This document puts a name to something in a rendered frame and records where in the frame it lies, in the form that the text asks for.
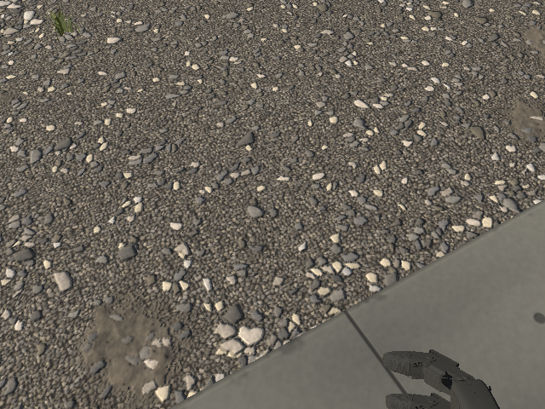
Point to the right robot hand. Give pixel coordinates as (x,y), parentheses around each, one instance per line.
(441,373)

